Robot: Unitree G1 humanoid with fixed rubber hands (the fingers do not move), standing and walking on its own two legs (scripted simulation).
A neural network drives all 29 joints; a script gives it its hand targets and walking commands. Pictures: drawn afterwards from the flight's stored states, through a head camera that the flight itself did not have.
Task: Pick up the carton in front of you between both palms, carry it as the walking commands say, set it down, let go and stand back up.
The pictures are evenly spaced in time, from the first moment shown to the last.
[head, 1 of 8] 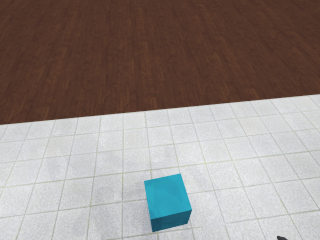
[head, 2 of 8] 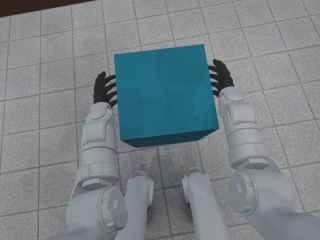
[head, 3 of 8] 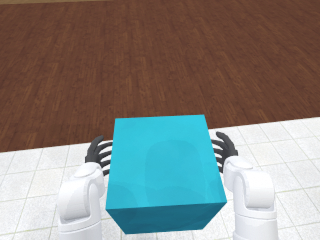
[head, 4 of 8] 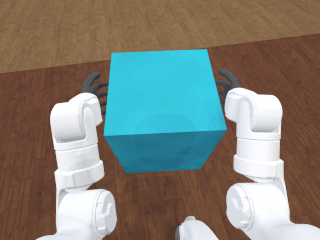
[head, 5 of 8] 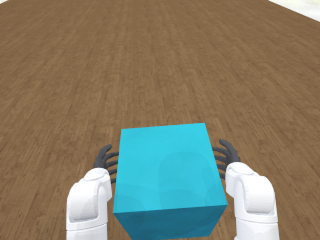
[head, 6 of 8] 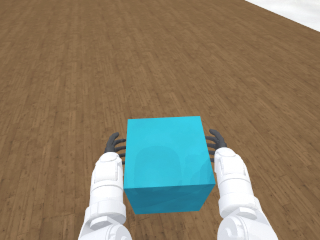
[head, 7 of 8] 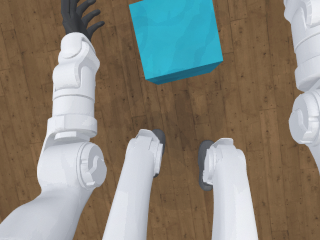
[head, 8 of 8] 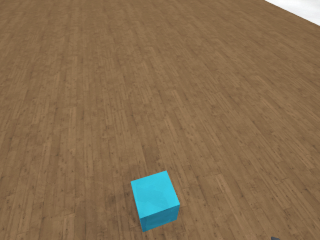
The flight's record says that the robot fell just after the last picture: no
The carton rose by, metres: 0.99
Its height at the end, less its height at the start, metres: +0.27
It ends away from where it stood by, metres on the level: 5.71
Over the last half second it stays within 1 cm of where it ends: yes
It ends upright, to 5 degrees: yes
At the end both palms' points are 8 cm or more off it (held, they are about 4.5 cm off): yes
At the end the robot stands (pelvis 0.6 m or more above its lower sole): yes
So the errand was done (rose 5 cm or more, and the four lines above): yes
